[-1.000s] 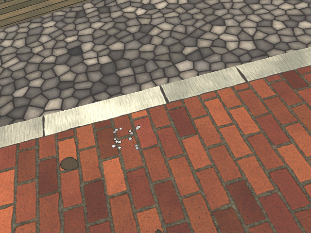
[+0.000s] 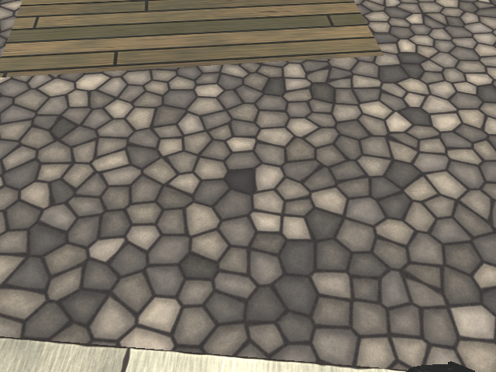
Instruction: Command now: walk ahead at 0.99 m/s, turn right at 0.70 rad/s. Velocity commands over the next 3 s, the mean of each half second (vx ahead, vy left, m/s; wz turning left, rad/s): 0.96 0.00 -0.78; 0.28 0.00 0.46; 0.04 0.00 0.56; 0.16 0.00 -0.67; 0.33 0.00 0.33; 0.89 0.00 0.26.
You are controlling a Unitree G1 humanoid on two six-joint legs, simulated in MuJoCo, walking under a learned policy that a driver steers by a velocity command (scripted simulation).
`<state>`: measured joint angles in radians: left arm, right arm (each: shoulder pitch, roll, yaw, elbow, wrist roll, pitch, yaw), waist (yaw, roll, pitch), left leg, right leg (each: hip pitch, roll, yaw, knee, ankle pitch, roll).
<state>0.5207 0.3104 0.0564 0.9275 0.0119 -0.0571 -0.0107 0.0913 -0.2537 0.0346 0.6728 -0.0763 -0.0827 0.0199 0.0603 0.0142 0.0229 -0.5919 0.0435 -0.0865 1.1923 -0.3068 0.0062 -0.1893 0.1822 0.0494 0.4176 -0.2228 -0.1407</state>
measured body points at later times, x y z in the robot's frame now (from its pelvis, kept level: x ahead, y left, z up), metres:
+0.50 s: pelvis +0.47 +0.02 +0.00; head +0.50 +0.01 +0.45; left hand +0.80 +0.17 -0.07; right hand +0.30 -0.24 -0.12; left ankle +0.40 +0.18 -0.74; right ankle +0.56 -0.14 -0.69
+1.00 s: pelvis +0.75 -0.08 -0.04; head +0.79 -0.08 +0.41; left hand +0.92 +0.18 -0.16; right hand +0.86 -0.38 -0.14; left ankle +0.89 +0.02 -0.74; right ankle +0.70 -0.18 -0.78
